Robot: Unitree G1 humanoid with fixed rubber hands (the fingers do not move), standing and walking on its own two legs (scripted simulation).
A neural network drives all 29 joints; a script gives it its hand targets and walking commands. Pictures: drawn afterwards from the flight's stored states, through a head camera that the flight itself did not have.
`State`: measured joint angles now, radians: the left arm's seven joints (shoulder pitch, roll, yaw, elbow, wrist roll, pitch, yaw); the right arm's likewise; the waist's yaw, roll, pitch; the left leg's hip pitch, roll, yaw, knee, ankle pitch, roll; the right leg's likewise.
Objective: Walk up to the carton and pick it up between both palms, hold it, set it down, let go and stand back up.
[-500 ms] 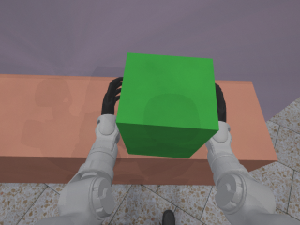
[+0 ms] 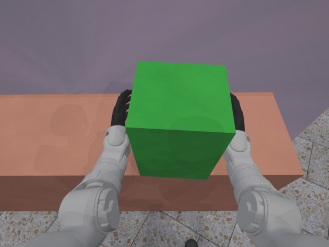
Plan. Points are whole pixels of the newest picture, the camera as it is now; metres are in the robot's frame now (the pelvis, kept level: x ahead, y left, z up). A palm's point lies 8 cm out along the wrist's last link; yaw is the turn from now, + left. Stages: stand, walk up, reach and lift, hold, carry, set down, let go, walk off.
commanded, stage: reach and lift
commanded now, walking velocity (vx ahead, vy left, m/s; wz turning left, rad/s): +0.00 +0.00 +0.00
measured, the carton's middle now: (176, 128) +0.40 -0.03 +0.01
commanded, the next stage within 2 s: none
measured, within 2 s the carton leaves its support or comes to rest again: neither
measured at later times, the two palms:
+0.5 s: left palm (103, 103) +0.41 +0.14 +0.12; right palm (235, 107) +0.39 -0.15 +0.11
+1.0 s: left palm (89, 100) +0.38 +0.15 +0.17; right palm (237, 109) +0.36 -0.14 +0.14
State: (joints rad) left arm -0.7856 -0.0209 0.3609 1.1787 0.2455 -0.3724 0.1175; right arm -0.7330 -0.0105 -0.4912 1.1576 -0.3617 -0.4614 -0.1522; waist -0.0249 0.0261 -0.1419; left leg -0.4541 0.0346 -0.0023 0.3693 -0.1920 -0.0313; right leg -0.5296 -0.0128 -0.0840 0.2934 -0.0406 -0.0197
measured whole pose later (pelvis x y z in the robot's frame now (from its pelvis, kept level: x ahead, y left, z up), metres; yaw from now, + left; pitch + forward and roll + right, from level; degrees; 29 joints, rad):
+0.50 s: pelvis +0.01 +0.02 +0.01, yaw +2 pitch +2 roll -2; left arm -0.71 -0.01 0.21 0.83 0.17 0.04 0.12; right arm -0.68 -0.05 -0.17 0.93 0.02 -0.13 -0.18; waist -0.07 0.00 -0.07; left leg -0.18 0.03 -0.03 0.39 -0.25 -0.02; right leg -0.22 -0.02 -0.11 0.26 -0.08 0.01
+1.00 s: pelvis -0.01 +0.02 +0.01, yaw +1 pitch -8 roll -1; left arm -0.67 -0.09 0.26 0.37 0.33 0.48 0.04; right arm -0.64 -0.02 -0.18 0.73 0.05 0.08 -0.14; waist -0.08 -0.05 0.07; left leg 0.01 0.02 -0.02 0.36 -0.24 0.00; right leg -0.04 -0.03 -0.10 0.25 -0.07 0.02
